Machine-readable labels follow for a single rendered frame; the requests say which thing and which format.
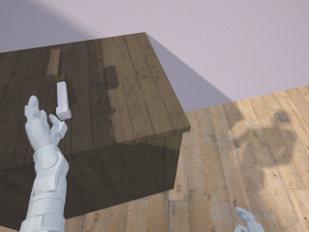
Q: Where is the robot right hand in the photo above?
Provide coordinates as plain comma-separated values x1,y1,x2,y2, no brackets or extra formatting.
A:
234,207,265,232

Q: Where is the tap lever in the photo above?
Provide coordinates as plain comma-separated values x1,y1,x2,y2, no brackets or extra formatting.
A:
56,81,71,121

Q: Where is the robot left hand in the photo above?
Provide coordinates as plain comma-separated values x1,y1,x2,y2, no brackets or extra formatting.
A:
24,95,68,152

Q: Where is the left robot forearm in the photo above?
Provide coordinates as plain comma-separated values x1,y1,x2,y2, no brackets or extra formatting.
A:
19,144,70,232

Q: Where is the counter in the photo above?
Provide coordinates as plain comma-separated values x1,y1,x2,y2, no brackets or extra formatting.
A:
0,32,191,231

